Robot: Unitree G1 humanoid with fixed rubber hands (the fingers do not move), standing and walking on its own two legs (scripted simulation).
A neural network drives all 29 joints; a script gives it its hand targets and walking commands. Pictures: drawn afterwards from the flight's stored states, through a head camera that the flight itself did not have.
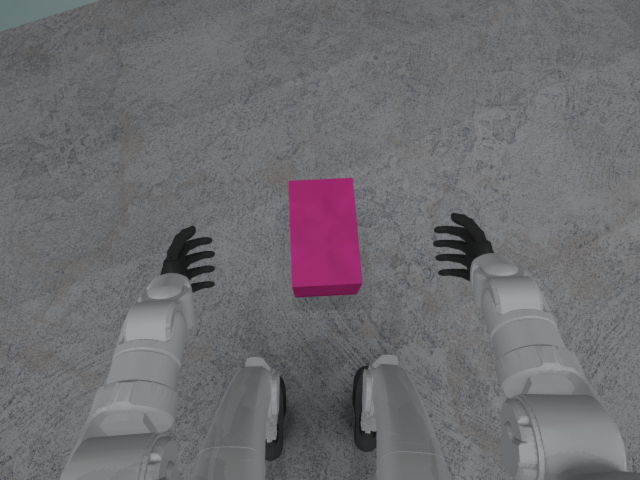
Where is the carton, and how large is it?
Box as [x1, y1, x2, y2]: [289, 178, 362, 297]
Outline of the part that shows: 352,178 289,181 292,287 295,297 352,294 357,292 362,283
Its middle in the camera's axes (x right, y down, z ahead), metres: +0.02 -0.01 +1.08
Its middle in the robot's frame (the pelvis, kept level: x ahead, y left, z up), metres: +0.58 +0.00 -0.61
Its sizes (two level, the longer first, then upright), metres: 0.298 0.178 0.148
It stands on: the floor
